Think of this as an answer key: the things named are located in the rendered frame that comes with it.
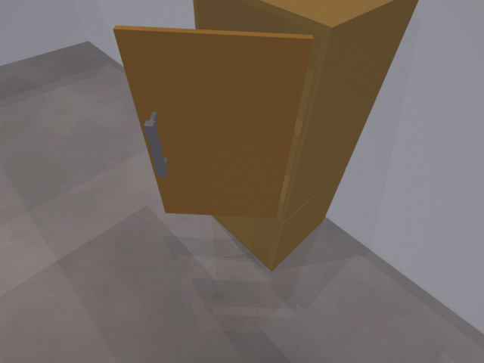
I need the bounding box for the handle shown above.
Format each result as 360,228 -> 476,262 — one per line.
144,112 -> 168,177

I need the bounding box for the cupboard door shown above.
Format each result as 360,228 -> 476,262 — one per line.
113,25 -> 313,219

